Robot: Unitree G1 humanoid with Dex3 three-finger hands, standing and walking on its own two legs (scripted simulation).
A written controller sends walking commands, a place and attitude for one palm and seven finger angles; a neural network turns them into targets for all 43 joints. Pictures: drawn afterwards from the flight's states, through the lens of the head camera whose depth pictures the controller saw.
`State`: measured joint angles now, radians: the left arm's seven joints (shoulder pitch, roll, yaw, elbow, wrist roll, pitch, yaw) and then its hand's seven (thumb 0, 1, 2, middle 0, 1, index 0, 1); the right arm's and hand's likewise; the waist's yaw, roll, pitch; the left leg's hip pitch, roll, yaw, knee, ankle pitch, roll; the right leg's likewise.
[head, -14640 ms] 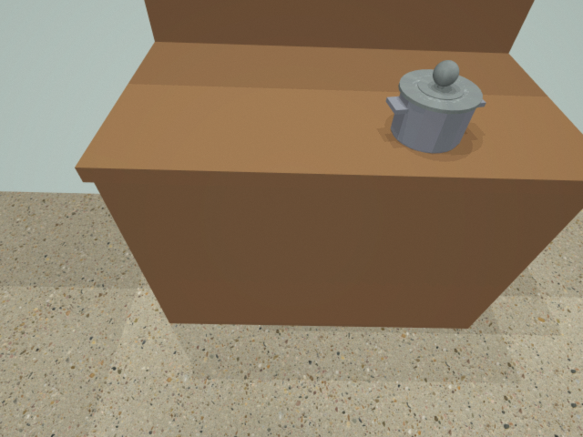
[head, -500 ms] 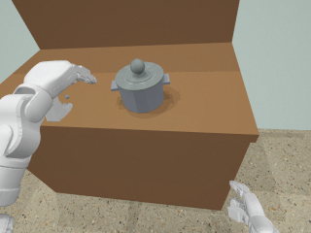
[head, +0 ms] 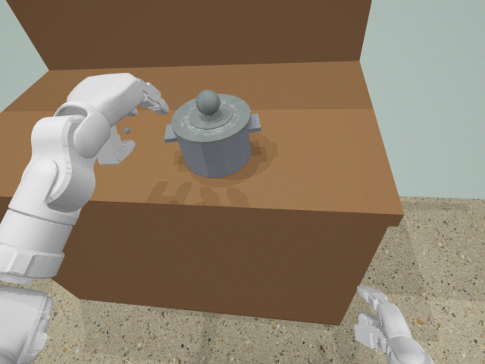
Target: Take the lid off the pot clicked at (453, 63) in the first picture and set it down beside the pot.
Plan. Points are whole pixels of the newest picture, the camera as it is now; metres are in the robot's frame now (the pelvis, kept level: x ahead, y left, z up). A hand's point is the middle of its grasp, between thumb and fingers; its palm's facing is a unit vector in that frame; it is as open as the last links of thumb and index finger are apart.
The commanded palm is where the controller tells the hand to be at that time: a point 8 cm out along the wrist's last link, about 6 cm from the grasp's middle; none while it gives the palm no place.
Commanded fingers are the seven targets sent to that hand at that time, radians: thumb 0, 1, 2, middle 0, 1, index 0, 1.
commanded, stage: move the open hand above the knob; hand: left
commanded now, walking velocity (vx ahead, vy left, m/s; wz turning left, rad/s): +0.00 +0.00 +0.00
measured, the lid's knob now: (208, 102) +0.56 +0.14 +0.15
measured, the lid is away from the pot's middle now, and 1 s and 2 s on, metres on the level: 0.00 0.00 0.00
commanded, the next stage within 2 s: lower the open fingers around the knob in 1.82 s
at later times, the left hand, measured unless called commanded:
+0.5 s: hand (164, 102) +0.44 +0.17 +0.23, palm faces -0.14 -0.06 -0.99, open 9.9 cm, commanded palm +0.41 +0.18 +0.30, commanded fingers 0.00 -0.39 1.72 -0.88 -0.08 -0.88 -0.08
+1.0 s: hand (195, 79) +0.50 +0.13 +0.23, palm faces -0.23 -0.05 -0.97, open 9.9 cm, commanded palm +0.49 +0.14 +0.30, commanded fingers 0.00 -0.39 1.72 -0.88 -0.08 -0.88 -0.08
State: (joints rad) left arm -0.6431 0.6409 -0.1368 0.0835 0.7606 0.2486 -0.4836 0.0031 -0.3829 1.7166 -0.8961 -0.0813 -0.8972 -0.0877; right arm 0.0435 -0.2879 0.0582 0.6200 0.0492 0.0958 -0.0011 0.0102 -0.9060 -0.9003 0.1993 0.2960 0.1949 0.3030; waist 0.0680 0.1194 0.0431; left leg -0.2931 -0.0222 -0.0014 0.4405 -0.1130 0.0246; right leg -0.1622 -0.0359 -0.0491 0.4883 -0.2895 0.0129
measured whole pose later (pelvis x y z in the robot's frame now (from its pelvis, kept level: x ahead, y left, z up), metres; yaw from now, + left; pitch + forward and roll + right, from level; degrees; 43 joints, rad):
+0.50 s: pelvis +0.02 -0.01 +0.00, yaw +0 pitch +1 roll +0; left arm -0.89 0.56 -0.23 0.36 0.81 0.32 -0.51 0.00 -0.38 1.72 -0.89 -0.08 -0.90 -0.09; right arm 0.08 -0.30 0.04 0.64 0.06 0.15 0.01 0.01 -0.91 -0.90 0.20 0.30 0.19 0.30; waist 0.02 0.10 0.01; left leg -0.33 -0.03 0.00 0.45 -0.14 0.02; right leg -0.20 -0.04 -0.04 0.51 -0.32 0.01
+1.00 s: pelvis +0.03 -0.01 +0.00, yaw +0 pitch +3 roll +1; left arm -1.18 0.49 -0.28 0.73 0.86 0.30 -0.52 0.00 -0.38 1.72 -0.89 -0.08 -0.89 -0.09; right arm 0.14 -0.30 0.02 0.68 0.06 0.17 0.02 0.01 -0.91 -0.90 0.20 0.30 0.19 0.30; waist -0.04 0.08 0.00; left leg -0.36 -0.02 0.00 0.45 -0.15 0.02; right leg -0.23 -0.04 -0.04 0.50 -0.33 0.01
